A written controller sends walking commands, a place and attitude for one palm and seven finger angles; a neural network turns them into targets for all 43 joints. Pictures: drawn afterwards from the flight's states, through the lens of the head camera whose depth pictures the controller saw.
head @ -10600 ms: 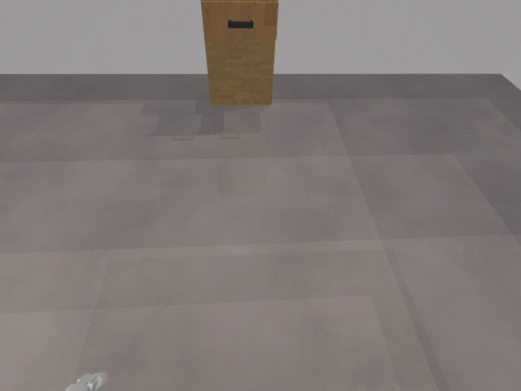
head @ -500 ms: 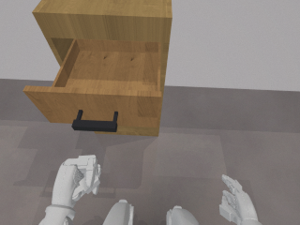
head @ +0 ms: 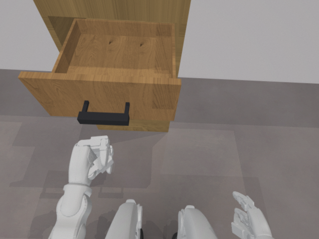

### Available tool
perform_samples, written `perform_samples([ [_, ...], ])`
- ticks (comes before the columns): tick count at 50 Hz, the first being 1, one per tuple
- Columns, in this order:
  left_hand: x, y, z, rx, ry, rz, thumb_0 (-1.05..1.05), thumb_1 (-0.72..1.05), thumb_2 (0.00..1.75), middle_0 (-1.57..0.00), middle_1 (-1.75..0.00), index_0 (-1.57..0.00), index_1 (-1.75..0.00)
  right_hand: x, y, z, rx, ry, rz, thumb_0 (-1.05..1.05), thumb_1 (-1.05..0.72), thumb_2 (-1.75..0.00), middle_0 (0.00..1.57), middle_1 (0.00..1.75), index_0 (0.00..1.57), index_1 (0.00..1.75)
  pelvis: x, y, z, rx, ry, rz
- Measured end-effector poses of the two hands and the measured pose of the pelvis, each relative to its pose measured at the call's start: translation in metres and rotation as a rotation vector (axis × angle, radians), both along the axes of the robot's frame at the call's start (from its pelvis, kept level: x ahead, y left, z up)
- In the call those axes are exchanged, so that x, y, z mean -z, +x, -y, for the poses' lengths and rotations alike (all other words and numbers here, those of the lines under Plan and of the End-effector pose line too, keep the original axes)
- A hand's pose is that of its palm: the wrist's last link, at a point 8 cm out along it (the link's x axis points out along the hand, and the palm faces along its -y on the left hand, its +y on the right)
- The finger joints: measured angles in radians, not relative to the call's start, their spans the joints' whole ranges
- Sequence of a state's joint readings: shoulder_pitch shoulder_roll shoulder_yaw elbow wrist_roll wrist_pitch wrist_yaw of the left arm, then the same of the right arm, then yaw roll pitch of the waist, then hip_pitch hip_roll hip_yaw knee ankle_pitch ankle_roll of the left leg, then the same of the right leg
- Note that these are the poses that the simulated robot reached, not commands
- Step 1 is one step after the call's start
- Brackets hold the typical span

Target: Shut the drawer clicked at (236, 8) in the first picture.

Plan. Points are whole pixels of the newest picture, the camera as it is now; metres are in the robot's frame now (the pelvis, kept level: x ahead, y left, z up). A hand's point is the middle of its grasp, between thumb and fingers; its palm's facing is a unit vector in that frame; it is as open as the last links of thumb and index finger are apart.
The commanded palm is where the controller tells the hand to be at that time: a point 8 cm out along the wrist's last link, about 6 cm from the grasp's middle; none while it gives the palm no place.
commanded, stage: bring the fist close to the handle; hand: left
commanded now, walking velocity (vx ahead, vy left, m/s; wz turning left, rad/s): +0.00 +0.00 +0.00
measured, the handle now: (105, 111) +0.43 +0.17 +0.01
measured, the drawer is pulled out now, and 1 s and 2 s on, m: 0.24 0.24 0.12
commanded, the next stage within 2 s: push the drawer shut in 0.54 s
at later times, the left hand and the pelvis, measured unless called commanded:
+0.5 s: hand (119, 155) +0.31 +0.11 +0.01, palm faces -0.03 -1.00 -0.03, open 3.3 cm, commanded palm +0.29 +0.16 +0.01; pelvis +0.00 +0.00 +0.00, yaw +0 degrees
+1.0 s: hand (119, 138) +0.36 +0.12 +0.01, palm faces -0.02 -1.00 -0.06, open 3.2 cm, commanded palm +0.34 +0.17 +0.01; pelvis +0.00 -0.02 -0.01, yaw +0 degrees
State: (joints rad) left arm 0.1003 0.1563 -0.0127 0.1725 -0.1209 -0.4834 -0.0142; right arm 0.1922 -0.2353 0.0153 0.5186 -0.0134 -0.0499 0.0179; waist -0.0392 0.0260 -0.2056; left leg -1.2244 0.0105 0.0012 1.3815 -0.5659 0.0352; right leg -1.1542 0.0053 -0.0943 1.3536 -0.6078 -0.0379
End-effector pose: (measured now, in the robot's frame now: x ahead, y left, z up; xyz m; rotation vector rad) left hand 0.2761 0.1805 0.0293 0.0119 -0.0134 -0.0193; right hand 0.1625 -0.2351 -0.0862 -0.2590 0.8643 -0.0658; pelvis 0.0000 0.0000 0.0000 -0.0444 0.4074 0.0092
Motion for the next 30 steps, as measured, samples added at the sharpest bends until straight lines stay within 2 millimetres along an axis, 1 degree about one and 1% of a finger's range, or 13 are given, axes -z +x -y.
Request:
perform_samples([
  [6, 0.014, 0.01, 0.009, 0.034, -0.003, -0.032, 0.01, 0.9, 0.9, -1.4, -1.61, -1.4, -1.6, 0.008, -0.002, -0.008, -0.004, 0.009, -0.031, 0.01, -0.9, -0.9, 0.2, 0.3, 0.21, 0.3, 0.005, -0.001, -0.006, 0.002, -0.004, -0.016],
  [10, 0.021, 0.014, 0.01, 0.026, -0.005, -0.031, 0.01, 0.9, 0.9, -1.4, -1.6, -1.4, -1.6, 0.012, -0.003, -0.01, -0.002, 0.009, -0.051, 0.01, -0.9, -0.9, 0.2, 0.3, 0.21, 0.3, 0.008, -0.001, -0.008, 0.006, -0.003, -0.026],
  [18, 0.011, 0.015, 0.007, -0.002, 0.015, 0.002, 0.02, 0.9, 0.9, -1.4, -1.6, -1.4, -1.6, 0.017, -0.004, -0.011, -0.001, 0.027, -0.089, 0.01, -0.9, -0.9, 0.2, 0.3, 0.2, 0.3, 0.007, 0.001, -0.007, 0.006, -0.002, -0.026],
  [25, 0.021, 0.018, 0.014, 0.015, 0.016, -0.052, 0.01, 0.9, 0.9, -1.4, -1.6, -1.4, -1.6, 0.015, -0.003, -0.005, 0.006, 0.019, -0.095, 0.01, -0.9, -0.9, 0.2, 0.3, 0.2, 0.3, 0.005, 0.002, -0.002, 0.003, 0.002, -0.025],
  [30, 0.012, 0.019, 0.015, -0.008, 0.007, -0.009, 0.02, 0.9, 0.9, -1.4, -1.6, -1.4, -1.6, 0.013, -0.001, 0.003, 0.012, 0.014, -0.089, 0.01, -0.9, -0.9, 0.2, 0.3, 0.2, 0.3, 0.004, 0.004, 0.003, 0.005, 0.007, -0.026],
])
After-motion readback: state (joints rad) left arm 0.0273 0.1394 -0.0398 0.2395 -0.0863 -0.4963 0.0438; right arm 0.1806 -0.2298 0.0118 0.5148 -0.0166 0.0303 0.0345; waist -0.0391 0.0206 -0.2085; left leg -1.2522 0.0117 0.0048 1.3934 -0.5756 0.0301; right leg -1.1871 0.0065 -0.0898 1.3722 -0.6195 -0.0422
